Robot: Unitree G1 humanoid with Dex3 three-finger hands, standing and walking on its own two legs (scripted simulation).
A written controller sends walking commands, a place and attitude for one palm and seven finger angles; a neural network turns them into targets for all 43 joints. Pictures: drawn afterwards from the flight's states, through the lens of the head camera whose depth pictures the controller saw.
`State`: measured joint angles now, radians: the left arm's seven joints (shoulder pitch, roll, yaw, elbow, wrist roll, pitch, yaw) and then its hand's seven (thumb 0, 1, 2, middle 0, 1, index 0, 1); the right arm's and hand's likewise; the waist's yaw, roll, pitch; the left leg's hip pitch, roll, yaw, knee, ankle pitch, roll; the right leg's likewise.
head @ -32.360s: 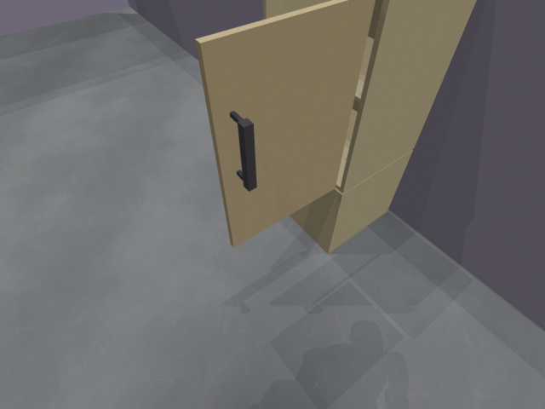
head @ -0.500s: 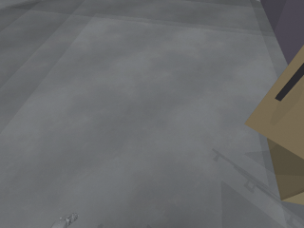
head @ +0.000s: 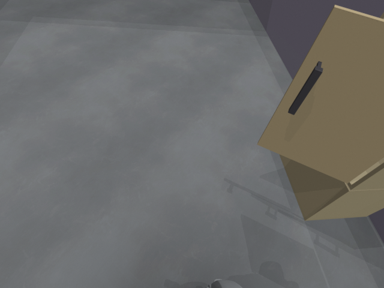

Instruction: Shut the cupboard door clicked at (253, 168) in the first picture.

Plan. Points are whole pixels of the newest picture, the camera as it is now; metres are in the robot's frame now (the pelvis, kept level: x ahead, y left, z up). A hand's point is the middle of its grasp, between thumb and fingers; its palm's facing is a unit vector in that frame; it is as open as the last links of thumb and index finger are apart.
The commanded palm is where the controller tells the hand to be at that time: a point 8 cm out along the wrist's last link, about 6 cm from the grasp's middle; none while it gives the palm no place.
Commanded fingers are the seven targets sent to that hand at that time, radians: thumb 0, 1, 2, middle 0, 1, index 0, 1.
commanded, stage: turn to face it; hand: left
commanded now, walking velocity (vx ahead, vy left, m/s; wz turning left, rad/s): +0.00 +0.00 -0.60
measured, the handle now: (304, 88) +0.71 -0.32 +0.02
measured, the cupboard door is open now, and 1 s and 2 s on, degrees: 59 59 59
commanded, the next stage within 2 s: take the last steps up to it in 0.62 s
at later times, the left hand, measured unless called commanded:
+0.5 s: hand (132, 273) +0.17 +0.14 -0.16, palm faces -0.26 -0.94 -0.24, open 7.4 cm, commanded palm none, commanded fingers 0.00 0.90 0.90 -0.20 -0.30 -0.20 -0.30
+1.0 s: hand (148, 246) +0.23 +0.11 -0.16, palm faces -0.43 -0.89 -0.17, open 7.4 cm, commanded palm none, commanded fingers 0.00 0.90 0.90 -0.20 -0.30 -0.20 -0.30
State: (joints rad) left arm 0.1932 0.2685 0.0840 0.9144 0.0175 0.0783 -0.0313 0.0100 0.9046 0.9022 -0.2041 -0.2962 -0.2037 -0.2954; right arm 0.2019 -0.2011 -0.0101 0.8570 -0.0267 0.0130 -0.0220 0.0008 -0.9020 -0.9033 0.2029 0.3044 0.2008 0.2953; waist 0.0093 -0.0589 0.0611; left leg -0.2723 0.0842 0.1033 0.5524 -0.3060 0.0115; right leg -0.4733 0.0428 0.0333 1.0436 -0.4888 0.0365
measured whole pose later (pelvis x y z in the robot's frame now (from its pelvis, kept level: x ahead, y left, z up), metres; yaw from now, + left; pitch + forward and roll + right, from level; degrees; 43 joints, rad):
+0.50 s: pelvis +0.03 -0.03 +0.00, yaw -15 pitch +2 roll +0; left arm 0.17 0.21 0.04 0.91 0.02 0.03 0.00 0.01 0.90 0.90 -0.20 -0.30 -0.20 -0.30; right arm 0.21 -0.25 -0.04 0.93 -0.01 0.06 -0.01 0.00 -0.91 -0.90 0.20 0.30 0.20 0.29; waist -0.03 0.02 0.07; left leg -0.46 0.08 0.05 1.00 -0.42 -0.08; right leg -0.25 0.01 0.00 0.49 -0.27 -0.02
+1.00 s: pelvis +0.07 -0.03 +0.01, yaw -25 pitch +1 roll -2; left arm 0.17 0.23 0.07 0.98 0.03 0.07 -0.06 0.01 0.91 0.90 -0.20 -0.30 -0.20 -0.29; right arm 0.34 -0.18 -0.03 1.00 -0.04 -0.01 -0.02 0.00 -0.90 -0.90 0.21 0.30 0.20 0.30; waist -0.05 0.00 0.04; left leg -0.13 0.12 0.17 0.43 -0.30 -0.02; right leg -0.39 -0.03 -0.05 0.79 -0.40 0.02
